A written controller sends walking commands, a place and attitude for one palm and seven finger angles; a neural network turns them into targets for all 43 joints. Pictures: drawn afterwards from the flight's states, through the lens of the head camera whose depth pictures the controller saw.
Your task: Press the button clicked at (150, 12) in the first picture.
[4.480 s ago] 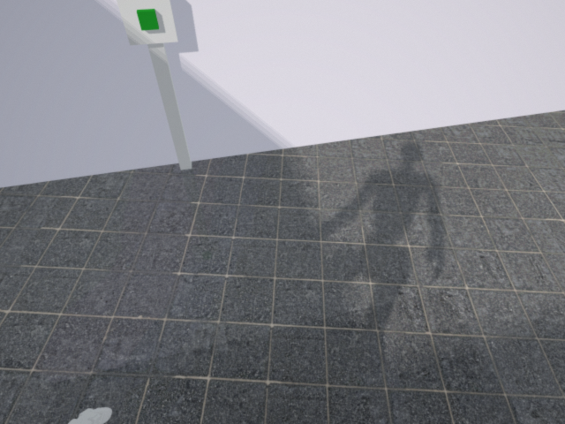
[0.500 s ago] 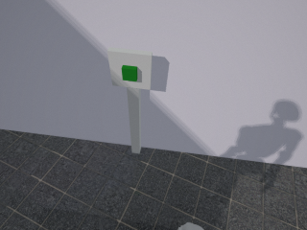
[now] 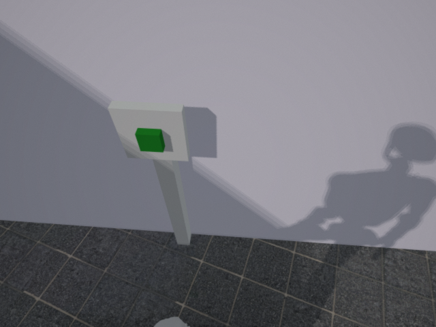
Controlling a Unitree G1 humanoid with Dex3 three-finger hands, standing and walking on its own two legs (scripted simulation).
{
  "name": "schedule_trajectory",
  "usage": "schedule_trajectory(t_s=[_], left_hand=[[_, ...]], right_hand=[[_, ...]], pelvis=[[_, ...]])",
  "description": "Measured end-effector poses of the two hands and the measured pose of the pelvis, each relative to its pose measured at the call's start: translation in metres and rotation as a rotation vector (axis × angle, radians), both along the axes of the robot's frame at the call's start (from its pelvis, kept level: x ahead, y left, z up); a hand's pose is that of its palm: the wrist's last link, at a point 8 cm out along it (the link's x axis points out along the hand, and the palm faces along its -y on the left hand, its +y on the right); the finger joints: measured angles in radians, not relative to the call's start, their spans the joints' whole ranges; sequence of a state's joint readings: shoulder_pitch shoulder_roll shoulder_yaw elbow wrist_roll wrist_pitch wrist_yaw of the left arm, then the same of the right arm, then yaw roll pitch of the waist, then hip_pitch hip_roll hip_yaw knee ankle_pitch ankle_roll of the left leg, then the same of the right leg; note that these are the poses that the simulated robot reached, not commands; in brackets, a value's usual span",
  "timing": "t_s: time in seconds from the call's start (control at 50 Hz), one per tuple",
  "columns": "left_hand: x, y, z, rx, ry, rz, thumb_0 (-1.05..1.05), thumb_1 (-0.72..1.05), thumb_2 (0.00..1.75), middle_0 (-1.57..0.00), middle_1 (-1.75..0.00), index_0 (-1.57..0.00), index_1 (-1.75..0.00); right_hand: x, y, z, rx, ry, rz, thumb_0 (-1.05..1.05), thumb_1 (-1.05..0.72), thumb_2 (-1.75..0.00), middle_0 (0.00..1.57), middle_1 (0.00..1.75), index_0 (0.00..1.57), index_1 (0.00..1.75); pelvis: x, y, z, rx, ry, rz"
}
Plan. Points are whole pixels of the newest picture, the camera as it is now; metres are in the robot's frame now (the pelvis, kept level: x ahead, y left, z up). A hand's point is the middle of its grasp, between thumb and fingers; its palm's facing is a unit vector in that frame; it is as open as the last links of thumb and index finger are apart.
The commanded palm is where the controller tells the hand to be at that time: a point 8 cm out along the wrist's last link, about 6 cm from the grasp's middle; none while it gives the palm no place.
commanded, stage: come to a stop and stand still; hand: left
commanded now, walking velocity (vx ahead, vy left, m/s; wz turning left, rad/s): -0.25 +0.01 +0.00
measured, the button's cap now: (151, 139) +0.55 +0.21 -0.01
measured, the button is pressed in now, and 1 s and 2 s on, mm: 0 0 0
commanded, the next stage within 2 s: none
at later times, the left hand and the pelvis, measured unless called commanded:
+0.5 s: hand out of the picture +0.03 +0.20 -0.18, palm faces +0.02 -0.96 -0.27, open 7.4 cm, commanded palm none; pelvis +0.00 -0.01 -0.01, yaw -2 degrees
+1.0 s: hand out of the picture +0.00 +0.19 -0.19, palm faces -0.02 -0.98 -0.20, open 7.4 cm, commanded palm none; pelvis -0.02 +0.01 -0.01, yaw -1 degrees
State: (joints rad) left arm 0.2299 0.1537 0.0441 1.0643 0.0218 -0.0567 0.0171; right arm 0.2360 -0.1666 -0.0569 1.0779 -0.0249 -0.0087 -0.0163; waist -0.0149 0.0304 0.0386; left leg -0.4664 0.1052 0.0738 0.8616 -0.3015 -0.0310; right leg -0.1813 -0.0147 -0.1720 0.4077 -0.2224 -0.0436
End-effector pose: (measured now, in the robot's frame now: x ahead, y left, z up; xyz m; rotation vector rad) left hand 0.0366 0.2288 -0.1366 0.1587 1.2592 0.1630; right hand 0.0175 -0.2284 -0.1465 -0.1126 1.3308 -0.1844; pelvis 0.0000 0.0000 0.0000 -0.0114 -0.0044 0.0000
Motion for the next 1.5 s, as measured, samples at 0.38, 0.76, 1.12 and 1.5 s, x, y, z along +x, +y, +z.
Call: schedule_trajectory(t_s=[0.38,0.76,1.12,1.5], left_hand=[[-0.009,0.028,-0.016,0.003,0.145,0.014,0.01,0.91,0.9,-0.2,-0.29,-0.2,-0.3],[-0.038,-0.022,-0.005,-0.001,0.113,0.026,0.02,0.92,0.9,-0.2,-0.29,-0.21,-0.3],[-0.033,0.03,-0.012,0.011,0.061,-0.03,0.01,0.91,0.9,-0.2,-0.29,-0.2,-0.3],[-0.029,0.019,-0.011,-0.007,0.132,-0.034,0.01,0.9,0.9,-0.2,-0.29,-0.2,-0.3]], right_hand=[[0.082,0.027,0.006,-0.023,-0.138,0.038,0.0,-0.91,-0.89,0.2,0.3,0.2,0.3],[-0.04,-0.025,-0.007,-0.014,0.119,-0.012,0.01,-0.91,-0.9,0.2,0.3,0.2,0.3],[-0.032,0.031,-0.007,0.001,0.0,0.037,0.02,-0.94,-0.89,0.2,0.3,0.2,0.3],[-0.024,0.032,-0.007,0.011,0.05,0.028,0.01,-0.92,-0.89,0.2,0.3,0.2,0.3]], pelvis=[[0.009,0.018,-0.007,0.003,-0.003,-0.039],[-0.004,-0.015,-0.004,0.012,-0.003,-0.011],[-0.021,0.029,-0.01,0.006,-0.009,-0.019],[-0.001,0.024,-0.006,0.02,-0.005,-0.033]])
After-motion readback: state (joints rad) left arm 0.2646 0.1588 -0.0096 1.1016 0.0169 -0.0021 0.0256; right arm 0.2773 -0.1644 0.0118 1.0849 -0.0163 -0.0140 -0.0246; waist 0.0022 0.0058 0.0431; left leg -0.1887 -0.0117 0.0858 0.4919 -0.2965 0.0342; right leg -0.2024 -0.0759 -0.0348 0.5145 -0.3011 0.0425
